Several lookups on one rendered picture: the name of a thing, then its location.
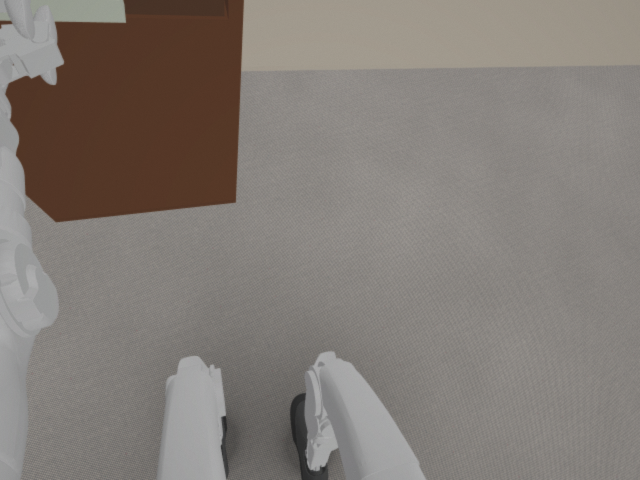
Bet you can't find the cabinet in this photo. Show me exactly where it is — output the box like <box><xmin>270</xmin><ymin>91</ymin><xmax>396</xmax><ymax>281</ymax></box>
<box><xmin>0</xmin><ymin>0</ymin><xmax>244</xmax><ymax>222</ymax></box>

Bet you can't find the robot right foot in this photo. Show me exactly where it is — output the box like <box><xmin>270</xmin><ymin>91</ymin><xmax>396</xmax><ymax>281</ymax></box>
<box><xmin>290</xmin><ymin>393</ymin><xmax>328</xmax><ymax>480</ymax></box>

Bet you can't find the left robot forearm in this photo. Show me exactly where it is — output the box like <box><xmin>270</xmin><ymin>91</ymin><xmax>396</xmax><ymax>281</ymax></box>
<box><xmin>0</xmin><ymin>88</ymin><xmax>33</xmax><ymax>252</ymax></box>

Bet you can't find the robot left upper arm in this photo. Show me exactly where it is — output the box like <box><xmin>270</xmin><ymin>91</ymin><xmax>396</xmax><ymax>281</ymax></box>
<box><xmin>0</xmin><ymin>239</ymin><xmax>59</xmax><ymax>480</ymax></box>

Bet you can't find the robot right shin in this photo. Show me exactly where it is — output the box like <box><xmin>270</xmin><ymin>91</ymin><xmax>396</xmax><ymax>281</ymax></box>
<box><xmin>304</xmin><ymin>351</ymin><xmax>355</xmax><ymax>470</ymax></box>

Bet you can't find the robot left hand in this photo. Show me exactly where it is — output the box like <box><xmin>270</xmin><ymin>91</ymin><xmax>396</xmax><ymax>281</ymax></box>
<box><xmin>0</xmin><ymin>0</ymin><xmax>64</xmax><ymax>94</ymax></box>

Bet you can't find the handle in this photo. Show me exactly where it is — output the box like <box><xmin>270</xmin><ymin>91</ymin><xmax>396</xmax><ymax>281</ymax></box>
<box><xmin>0</xmin><ymin>0</ymin><xmax>126</xmax><ymax>23</ymax></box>

